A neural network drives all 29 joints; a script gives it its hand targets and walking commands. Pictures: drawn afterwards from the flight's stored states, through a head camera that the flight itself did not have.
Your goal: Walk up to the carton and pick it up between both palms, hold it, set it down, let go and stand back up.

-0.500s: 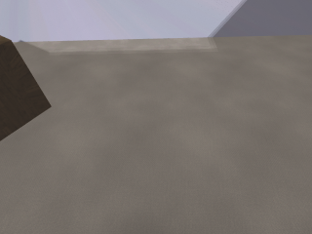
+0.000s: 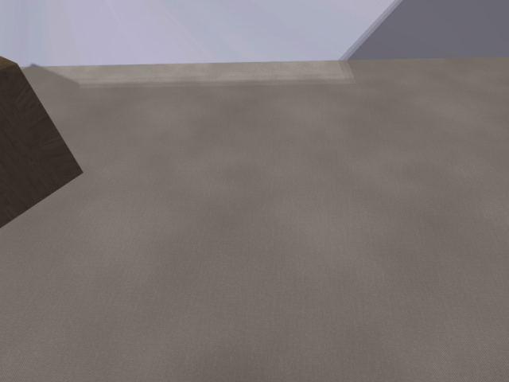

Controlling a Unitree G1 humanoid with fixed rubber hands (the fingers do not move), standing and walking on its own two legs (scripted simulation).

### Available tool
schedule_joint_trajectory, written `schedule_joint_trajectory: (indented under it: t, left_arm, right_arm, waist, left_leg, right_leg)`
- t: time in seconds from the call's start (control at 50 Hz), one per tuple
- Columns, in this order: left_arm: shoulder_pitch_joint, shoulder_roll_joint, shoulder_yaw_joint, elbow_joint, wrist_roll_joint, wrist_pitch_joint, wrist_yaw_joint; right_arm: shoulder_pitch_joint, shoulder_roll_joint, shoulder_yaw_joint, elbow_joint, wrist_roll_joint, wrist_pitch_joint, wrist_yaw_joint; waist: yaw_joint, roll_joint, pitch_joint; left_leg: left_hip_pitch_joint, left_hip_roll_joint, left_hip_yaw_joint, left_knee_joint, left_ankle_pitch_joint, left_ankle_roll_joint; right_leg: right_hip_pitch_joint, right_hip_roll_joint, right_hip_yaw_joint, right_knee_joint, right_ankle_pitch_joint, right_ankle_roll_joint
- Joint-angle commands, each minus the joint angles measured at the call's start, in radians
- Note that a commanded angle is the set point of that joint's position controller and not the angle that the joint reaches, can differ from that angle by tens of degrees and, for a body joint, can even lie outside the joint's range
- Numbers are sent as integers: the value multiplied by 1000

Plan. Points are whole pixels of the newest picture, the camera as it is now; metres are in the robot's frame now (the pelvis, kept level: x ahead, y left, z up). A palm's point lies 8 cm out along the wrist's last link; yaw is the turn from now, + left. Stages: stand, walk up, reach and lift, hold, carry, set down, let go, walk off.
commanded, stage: stand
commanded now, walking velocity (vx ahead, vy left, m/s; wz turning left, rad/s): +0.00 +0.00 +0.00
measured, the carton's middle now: out of the picture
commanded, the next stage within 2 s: walk up in 0.16 s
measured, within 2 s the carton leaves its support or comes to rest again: neither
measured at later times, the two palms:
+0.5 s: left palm out of the picture +0.00 +0.30 -0.12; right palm out of the picture +0.09 -0.25 -0.12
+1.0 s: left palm out of the picture +0.11 +0.48 -0.08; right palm (308, 245) +0.41 -0.07 -0.07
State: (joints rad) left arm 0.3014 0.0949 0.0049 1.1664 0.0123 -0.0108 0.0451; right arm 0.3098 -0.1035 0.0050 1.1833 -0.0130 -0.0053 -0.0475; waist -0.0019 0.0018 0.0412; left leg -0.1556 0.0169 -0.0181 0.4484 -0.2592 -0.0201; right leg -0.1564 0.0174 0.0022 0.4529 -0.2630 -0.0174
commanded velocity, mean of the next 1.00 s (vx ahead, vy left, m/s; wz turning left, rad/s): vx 0.00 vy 0.00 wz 0.00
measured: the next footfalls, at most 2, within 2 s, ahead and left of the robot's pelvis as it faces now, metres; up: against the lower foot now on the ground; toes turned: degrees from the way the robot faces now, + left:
left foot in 0.70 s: +0.13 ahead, +0.29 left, +0.00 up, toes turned +28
right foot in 1.08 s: +0.39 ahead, +0.14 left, +0.00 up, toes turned +27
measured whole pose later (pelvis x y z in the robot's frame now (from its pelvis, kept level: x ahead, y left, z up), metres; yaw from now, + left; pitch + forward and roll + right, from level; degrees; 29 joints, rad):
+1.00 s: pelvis +0.15 +0.15 -0.02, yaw +30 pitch -3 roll +1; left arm 0.36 0.44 0.07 0.51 0.02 -0.06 -0.04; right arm 0.29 -0.42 -0.08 0.60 -0.03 -0.01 0.08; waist -0.03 -0.07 0.03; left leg -0.27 -0.02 -0.03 0.65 -0.34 0.03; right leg -0.52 -0.10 -0.05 0.84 -0.32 -0.03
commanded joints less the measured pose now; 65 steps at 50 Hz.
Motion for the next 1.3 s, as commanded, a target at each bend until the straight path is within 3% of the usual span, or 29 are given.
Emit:
schedule_joint_trajectory:
  t: [0.0,0.32,0.34,0.36,0.38,0.4,0.44,0.52,0.56,0.6,0.64,0.66,0.68,0.7,0.72,0.74,0.8,0.84,0.96,0.98,1.02,1.04,1.06,1.08,1.1,1.12,1.16,1.18,1.28]
  left_arm:
    - [90,53,9,0,-3,-4,1]
    - [97,64,13,-1,-1,-7,5]
    - [70,412,153,-269,48,-37,22]
    - [185,431,172,-242,78,-44,32]
    - [217,383,161,-284,102,-50,43]
    - [170,350,157,-320,109,-56,51]
    - [70,356,152,-401,101,-68,60]
    - [65,446,184,-483,84,-91,42]
    - [27,494,180,-532,90,-86,32]
    - [7,524,177,-565,88,-84,25]
    - [-24,550,173,-601,77,-78,10]
    - [-36,558,168,-612,68,-73,2]
    - [-3,530,152,-614,56,-65,-13]
    - [2,472,131,-651,37,-57,-39]
    - [-67,454,123,-747,17,-67,-57]
    - [-120,499,134,-795,7,-72,-62]
    - [17,530,136,-725,3,-68,-70]
    - [84,520,132,-694,3,-54,-74]
    - [68,510,133,-741,4,-62,-84]
    - [88,504,135,-739,6,-65,-83]
    - [202,502,147,-708,9,-71,-74]
    - [299,536,161,-679,18,-75,-61]
    - [404,585,169,-673,37,-82,-42]
    - [357,613,166,-727,46,-86,-21]
    - [242,627,166,-767,34,-94,-11]
    - [160,622,168,-795,32,-104,-10]
    - [107,570,159,-777,42,-114,-12]
    - [113,564,154,-767,41,-116,-17]
    - [198,575,161,-746,38,-119,-21]
  right_arm:
    - [91,-50,-4,0,2,-4,-1]
    - [90,-51,-8,-1,-1,-8,0]
    - [-41,-292,-92,-264,-57,-10,28]
    - [-192,-293,-99,-340,-80,-6,47]
    - [-216,-254,-97,-428,-113,-1,57]
    - [-182,-248,-109,-463,-117,8,69]
    - [-62,-266,-131,-479,-97,31,99]
    - [-108,-302,-138,-561,-53,70,179]
    - [-176,-330,-128,-600,-31,64,198]
    - [-206,-360,-130,-624,-22,54,217]
    - [-174,-387,-133,-629,-15,41,216]
    - [-107,-423,-142,-617,-17,32,207]
    - [-10,-469,-161,-586,-20,18,189]
    - [88,-562,-184,-559,-16,3,162]
    - [126,-663,-203,-582,-8,4,146]
    - [97,-694,-216,-598,4,6,130]
    - [-84,-619,-188,-656,2,-4,93]
    - [-128,-562,-168,-659,-7,-13,102]
    - [-122,-559,-150,-681,-17,-18,117]
    - [-140,-552,-149,-683,-16,-15,119]
    - [-195,-541,-138,-687,-19,-4,121]
    - [-195,-499,-120,-686,-26,1,119]
    - [-188,-400,-91,-707,-19,-7,112]
    - [-127,-395,-101,-769,-13,-4,103]
    - [-67,-482,-138,-760,-15,7,101]
    - [-38,-541,-155,-738,-21,10,106]
    - [-25,-557,-168,-713,-30,15,124]
    - [-23,-550,-170,-699,-24,16,135]
    - [-118,-471,-149,-734,-13,23,163]
  waist:
    - [4,-11,63]
    - [2,-4,56]
    - [57,-41,0]
    - [128,-171,13]
    - [125,-140,24]
    - [81,-93,49]
    - [15,-38,69]
    - [50,-101,157]
    - [53,-84,153]
    - [49,-105,139]
    - [13,-112,140]
    - [-33,-80,98]
    - [-78,15,27]
    - [-139,210,-54]
    - [-155,394,-108]
    - [-147,221,-148]
    - [-15,146,-26]
    - [12,190,-7]
    - [1,181,8]
    - [17,174,13]
    - [103,110,24]
    - [159,36,11]
    - [215,-234,-16]
    - [139,-265,-8]
    - [54,-179,38]
    - [18,-105,52]
    - [0,-81,85]
    - [11,-126,90]
    - [67,-149,105]
  left_leg:
    - [-35,55,-66,-79,139,46]
    - [-28,55,-58,-75,155,44]
    - [-352,13,-158,92,-179,99]
    - [-570,-17,-51,291,-272,80]
    - [-684,79,-48,496,-228,56]
    - [-677,166,-88,578,-175,47]
    - [-585,204,-101,657,-155,28]
    - [-529,220,-40,543,-62,1]
    - [-400,186,28,392,-54,11]
    - [-283,152,104,334,-41,33]
    - [-185,107,146,299,-30,50]
    - [-84,73,148,253,-32,66]
    - [49,-1,161,207,-85,95]
    - [234,54,-134,71,-270,205]
    - [291,236,-682,-166,-428,307]
    - [241,321,-730,-224,-524,340]
    - [-26,241,-459,-170,-432,266]
    - [-164,188,-349,-179,-353,258]
    - [-273,169,-305,-126,-440,239]
    - [-325,164,-292,-112,-475,232]
    - [-509,102,-228,10,-545,181]
    - [-620,41,-186,186,-586,153]
    - [-707,-97,-78,601,-454,100]
    - [-769,-118,-142,820,-358,52]
    - [-756,-46,-218,918,-273,37]
    - [-701,-1,-183,932,-187,13]
    - [-608,61,-158,833,-112,-14]
    - [-578,66,-137,778,-71,-23]
    - [-577,67,-92,549,54,1]
  right_leg:
    - [-40,-87,83,-93,140,-25]
    - [-29,-91,87,-95,177,-26]
    - [209,-179,102,-49,-175,-102]
    - [308,-373,305,-208,-303,-211]
    - [317,-524,399,-261,-275,-280]
    - [247,-557,358,-264,-249,-287]
    - [105,-506,236,-251,-261,-238]
    - [-16,-433,6,-286,-278,-225]
    - [-81,-375,-113,-271,-302,-180]
    - [-113,-370,-182,-253,-339,-164]
    - [-147,-369,-226,-176,-317,-159]
    - [-159,-359,-257,-54,-232,-152]
    - [-171,-311,-309,213,-43,-141]
    - [-371,-169,-358,631,51,-80]
    - [-632,-36,-190,838,-370,-36]
    - [-642,-109,-27,920,-357,-33]
    - [-524,-194,11,724,-201,-11]
    - [-394,-171,-3,602,-171,-6]
    - [-276,-123,-38,374,-8,-20]
    - [-206,-112,-57,365,14,-20]
    - [64,-69,-104,279,48,-17]
    - [221,-49,-77,240,-79,-20]
    - [249,-258,254,0,-473,-37]
    - [156,-511,803,-348,-799,-116]
    - [77,-565,886,-421,-951,-161]
    - [15,-525,719,-366,-858,-186]
    - [-77,-434,419,-268,-620,-165]
    - [-90,-400,302,-256,-513,-157]
    - [4,-379,62,-257,-296,-156]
